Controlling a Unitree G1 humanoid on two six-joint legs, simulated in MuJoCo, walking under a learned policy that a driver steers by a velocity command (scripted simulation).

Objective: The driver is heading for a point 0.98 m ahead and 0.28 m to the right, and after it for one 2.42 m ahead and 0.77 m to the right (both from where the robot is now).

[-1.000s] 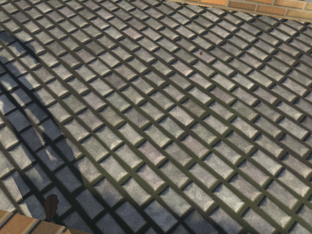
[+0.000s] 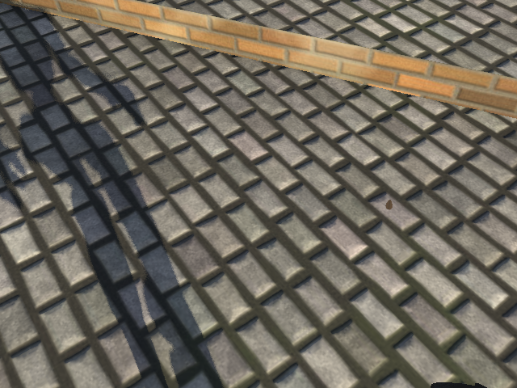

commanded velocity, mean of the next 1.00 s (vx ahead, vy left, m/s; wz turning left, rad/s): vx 0.50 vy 0.00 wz -0.34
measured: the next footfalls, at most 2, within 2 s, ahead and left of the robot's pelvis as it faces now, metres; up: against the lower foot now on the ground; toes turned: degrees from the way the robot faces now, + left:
left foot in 0.12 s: +0.27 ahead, +0.12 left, +0.00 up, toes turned +2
right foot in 0.68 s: +0.54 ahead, -0.14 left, +0.00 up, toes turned -14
